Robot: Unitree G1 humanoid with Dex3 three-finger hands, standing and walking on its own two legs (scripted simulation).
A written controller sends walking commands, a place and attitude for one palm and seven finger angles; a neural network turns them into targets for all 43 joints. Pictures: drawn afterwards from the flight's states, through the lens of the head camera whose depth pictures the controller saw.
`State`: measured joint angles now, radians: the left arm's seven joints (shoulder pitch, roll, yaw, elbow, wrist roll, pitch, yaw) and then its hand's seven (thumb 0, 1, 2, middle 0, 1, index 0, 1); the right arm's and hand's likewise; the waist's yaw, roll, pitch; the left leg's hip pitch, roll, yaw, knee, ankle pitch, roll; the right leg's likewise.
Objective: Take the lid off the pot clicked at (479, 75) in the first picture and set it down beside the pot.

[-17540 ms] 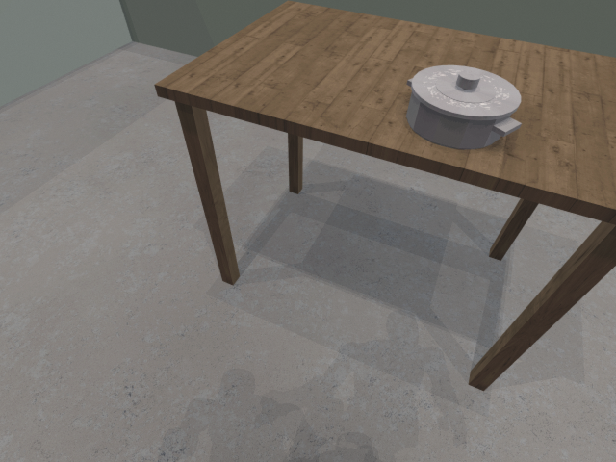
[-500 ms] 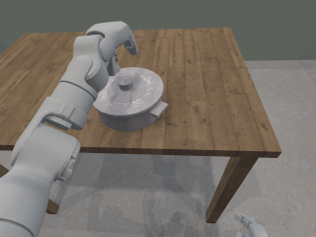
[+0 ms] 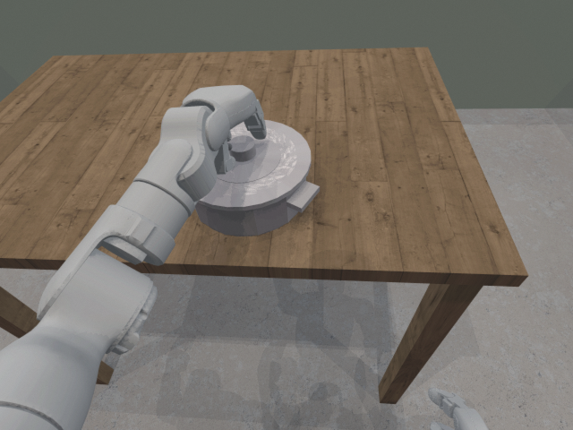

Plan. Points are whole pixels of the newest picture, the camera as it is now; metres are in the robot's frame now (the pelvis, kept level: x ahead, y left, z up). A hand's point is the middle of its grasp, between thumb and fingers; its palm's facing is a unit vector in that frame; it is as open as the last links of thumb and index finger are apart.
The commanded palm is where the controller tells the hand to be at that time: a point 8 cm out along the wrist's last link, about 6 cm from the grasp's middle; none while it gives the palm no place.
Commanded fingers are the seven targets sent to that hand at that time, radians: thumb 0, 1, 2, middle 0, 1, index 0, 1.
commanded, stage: lower the open fingers around the knob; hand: left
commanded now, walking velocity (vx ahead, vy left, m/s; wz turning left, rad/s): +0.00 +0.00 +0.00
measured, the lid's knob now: (242, 148) +0.48 +0.07 +0.15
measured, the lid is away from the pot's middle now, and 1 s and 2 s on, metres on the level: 0.00 0.00 0.00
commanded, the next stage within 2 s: close the fingers and squeeze the knob in 0.48 s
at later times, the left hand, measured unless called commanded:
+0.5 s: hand (235, 150) +0.45 +0.07 +0.17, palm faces -0.28 -0.04 -0.96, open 9.8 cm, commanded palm +0.43 +0.08 +0.23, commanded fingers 0.00 -0.37 1.70 -0.89 -0.08 -0.89 -0.08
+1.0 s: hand (236, 151) +0.45 +0.07 +0.17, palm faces -0.29 -0.08 -0.95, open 9.2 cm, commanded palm +0.43 +0.08 +0.23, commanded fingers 0.00 0.04 1.13 -0.66 -0.78 -0.66 -0.78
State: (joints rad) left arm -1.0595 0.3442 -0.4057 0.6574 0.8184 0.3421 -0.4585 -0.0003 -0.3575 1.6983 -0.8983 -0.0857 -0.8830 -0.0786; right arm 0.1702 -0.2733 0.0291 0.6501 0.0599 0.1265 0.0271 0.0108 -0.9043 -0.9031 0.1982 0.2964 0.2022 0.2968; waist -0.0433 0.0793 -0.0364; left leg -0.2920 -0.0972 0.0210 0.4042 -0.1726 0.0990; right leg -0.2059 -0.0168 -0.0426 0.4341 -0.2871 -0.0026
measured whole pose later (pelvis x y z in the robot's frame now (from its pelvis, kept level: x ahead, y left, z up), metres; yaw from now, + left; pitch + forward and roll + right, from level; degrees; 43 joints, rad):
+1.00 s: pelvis +0.00 -0.02 +0.00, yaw +0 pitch +3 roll +0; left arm -1.03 0.33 -0.36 0.74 0.82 0.34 -0.41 0.00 -0.07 1.20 -0.67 -0.60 -0.68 -0.60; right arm 0.16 -0.28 0.03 0.66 0.06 0.15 0.01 0.01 -0.90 -0.90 0.20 0.30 0.20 0.30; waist -0.05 0.08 -0.05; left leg -0.28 -0.08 0.02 0.41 -0.18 0.07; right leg -0.20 0.01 -0.04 0.44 -0.29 -0.03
